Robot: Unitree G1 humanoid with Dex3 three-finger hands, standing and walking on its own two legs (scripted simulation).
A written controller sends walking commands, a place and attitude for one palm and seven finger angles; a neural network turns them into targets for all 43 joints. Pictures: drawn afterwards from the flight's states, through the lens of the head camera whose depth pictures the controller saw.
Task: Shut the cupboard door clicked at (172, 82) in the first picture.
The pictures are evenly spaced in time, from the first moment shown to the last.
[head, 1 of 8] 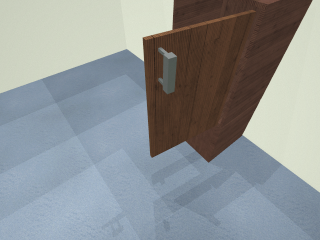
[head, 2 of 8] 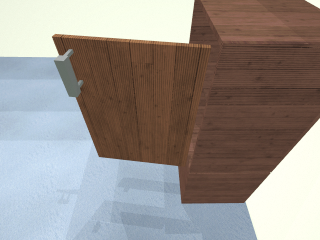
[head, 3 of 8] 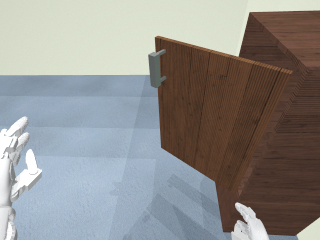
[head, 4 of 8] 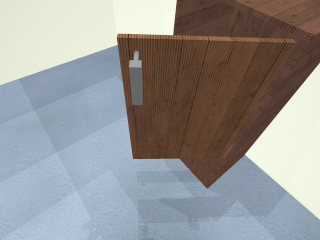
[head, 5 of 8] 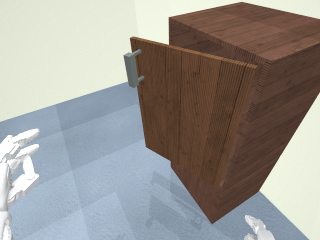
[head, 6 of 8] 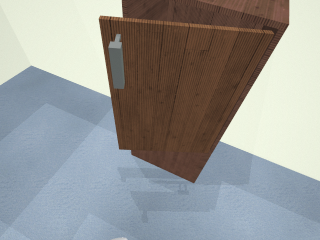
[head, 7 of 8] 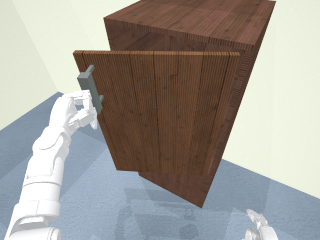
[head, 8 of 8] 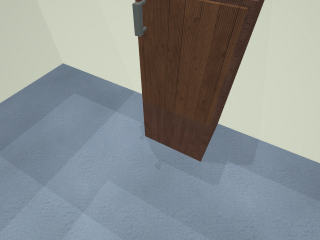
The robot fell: no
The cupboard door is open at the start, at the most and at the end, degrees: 82 82 1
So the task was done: yes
